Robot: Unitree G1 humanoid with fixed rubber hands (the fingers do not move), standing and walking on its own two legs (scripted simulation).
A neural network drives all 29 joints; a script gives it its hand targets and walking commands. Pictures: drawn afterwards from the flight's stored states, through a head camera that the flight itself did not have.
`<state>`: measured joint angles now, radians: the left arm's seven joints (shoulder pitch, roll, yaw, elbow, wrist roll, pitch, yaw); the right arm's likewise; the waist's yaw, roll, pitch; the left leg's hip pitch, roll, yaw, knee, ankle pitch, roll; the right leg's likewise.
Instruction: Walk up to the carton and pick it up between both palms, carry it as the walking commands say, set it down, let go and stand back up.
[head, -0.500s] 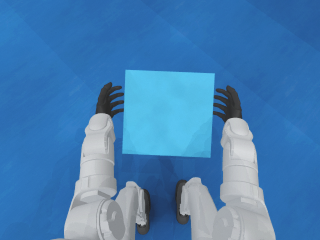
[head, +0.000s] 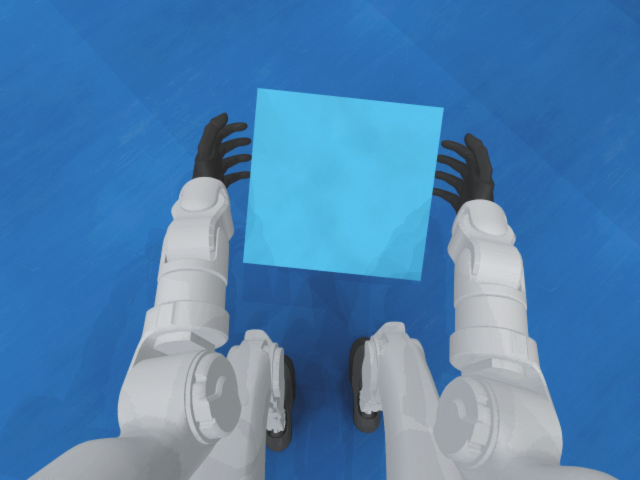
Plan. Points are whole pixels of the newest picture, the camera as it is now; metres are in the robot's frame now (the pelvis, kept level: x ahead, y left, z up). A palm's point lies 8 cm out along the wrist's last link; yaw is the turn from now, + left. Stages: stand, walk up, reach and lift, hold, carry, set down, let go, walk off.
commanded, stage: set down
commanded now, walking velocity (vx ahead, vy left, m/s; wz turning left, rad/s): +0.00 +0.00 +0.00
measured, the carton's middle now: (338, 188) +0.48 -0.03 -0.17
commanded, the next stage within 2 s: none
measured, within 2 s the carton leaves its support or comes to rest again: neither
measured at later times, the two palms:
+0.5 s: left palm (229, 188) +0.48 +0.13 -0.15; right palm (446, 204) +0.45 -0.19 -0.16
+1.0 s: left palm (243, 194) +0.50 +0.13 -0.25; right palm (430, 205) +0.47 -0.19 -0.25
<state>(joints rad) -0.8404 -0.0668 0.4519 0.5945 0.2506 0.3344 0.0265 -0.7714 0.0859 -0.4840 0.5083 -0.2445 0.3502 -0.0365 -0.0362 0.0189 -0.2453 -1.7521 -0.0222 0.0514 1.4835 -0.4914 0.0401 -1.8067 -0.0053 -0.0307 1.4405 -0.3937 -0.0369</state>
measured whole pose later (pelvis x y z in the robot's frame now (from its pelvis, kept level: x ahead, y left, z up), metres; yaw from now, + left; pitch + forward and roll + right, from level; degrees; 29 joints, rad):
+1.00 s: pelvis -0.02 +0.00 -0.14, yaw +1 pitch +48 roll +1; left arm -1.17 0.09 0.36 0.75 0.14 0.29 0.10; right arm -1.10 -0.08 -0.44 0.67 -0.12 0.31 -0.07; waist -0.05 0.02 -0.05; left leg -2.21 -0.03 0.05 1.94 -0.56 0.04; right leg -2.27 -0.02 -0.04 1.89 -0.46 -0.05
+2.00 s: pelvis -0.03 -0.01 -0.22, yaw +1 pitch +37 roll +0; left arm -1.45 0.24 0.20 1.01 -0.01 0.20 0.07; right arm -1.41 -0.32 -0.29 1.04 0.10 0.18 -0.07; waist -0.06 -0.01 0.32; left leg -2.28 -0.04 0.05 2.25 -0.62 0.04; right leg -2.34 -0.01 -0.05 2.19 -0.50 -0.05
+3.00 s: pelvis -0.01 +0.00 -0.22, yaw +1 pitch +38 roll +0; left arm -1.47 0.23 0.28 1.03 0.09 0.16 0.01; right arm -1.41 -0.33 -0.36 1.06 0.05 0.14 0.00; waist -0.06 -0.02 0.34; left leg -2.28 -0.05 0.05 2.30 -0.68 0.04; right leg -2.34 -0.01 -0.05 2.24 -0.56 -0.05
